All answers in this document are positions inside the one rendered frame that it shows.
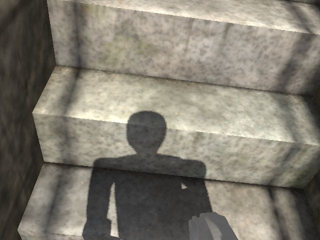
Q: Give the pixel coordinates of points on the right robot thigh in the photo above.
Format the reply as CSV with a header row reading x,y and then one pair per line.
x,y
210,226

